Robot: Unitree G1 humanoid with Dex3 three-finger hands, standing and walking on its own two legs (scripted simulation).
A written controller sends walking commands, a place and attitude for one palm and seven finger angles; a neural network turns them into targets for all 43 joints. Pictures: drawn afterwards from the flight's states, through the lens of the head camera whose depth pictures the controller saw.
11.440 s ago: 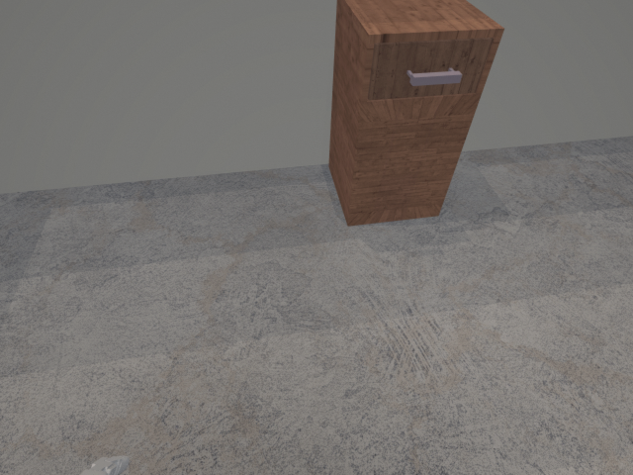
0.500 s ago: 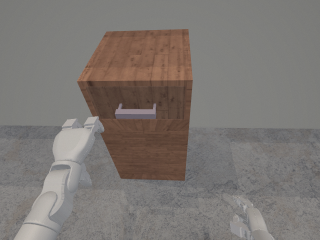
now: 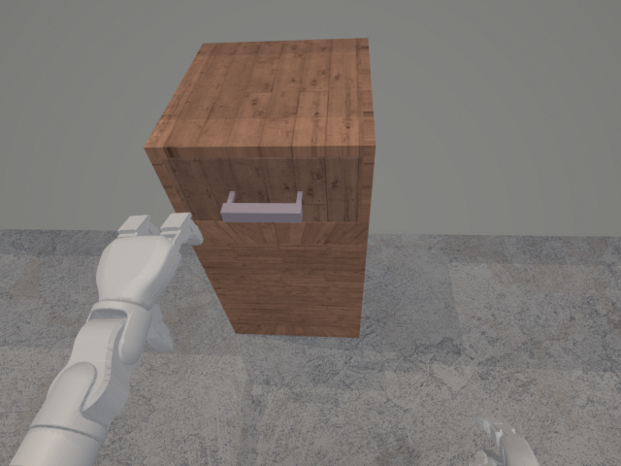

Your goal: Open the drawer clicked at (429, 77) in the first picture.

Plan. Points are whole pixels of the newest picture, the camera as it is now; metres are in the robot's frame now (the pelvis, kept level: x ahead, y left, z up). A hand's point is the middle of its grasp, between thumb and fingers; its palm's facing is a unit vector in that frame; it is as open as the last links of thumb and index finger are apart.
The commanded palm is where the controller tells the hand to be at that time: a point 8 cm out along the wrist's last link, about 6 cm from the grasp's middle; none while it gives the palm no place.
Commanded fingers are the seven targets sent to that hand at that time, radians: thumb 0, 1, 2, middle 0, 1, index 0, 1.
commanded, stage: move the hooked fingers above the handle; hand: left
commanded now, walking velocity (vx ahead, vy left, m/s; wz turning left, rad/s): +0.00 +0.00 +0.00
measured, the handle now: (263, 204) +0.59 +0.19 -0.07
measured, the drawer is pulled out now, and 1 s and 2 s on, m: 0.00 0.00 0.00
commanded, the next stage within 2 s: none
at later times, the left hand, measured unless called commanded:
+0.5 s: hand (200, 255) +0.36 +0.21 +0.05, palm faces +0.02 -0.05 -1.00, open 13.8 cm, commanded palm +0.35 +0.22 +0.11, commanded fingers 0.00 -0.50 0.30 -0.30 -1.20 -0.30 -1.20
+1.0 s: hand (226, 233) +0.44 +0.20 +0.02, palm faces -0.05 -0.01 -1.00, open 13.8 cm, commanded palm +0.42 +0.20 +0.08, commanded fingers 0.00 -0.50 0.30 -0.30 -1.20 -0.30 -1.20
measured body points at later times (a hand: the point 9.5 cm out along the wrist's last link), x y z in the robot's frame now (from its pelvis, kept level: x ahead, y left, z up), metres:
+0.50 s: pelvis +0.00 -0.02 -0.01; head +0.03 -0.04 +0.44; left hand +0.36 +0.21 +0.11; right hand +0.16 -0.26 -0.13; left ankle +0.00 +0.10 -0.74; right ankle -0.02 -0.11 -0.74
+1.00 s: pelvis +0.01 -0.01 -0.01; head +0.07 -0.03 +0.43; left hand +0.43 +0.20 +0.07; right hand +0.07 -0.28 -0.15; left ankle +0.00 +0.10 -0.74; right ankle -0.02 -0.11 -0.74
